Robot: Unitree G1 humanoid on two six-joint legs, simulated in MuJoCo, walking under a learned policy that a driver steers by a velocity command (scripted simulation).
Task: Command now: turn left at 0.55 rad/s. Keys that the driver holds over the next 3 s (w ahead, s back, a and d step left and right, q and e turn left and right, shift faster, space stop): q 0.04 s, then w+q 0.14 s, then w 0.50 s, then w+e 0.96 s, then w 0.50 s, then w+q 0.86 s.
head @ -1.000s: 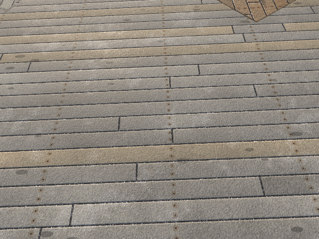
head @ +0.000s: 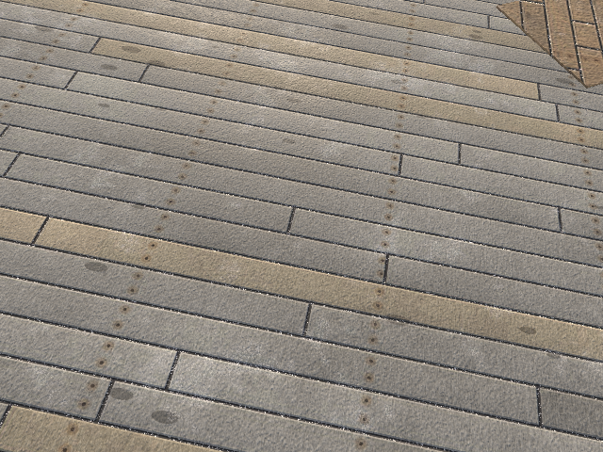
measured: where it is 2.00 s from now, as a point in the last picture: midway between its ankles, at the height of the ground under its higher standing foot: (275, 266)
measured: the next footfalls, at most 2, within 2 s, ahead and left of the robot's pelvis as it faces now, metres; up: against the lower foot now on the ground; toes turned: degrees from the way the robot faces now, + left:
right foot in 0.34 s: +0.12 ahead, -0.14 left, +0.00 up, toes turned +14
left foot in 0.78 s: +0.37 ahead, +0.18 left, +0.00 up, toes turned +12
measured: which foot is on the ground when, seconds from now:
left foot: down 0.00-0.34, up 0.36-0.76, down 0.78-1.00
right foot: up 0.00-0.32, down 0.34-0.80, up 0.82-1.00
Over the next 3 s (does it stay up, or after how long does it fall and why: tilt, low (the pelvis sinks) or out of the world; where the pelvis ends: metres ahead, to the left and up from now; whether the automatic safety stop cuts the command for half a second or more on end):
stays up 1.41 -0.10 0.00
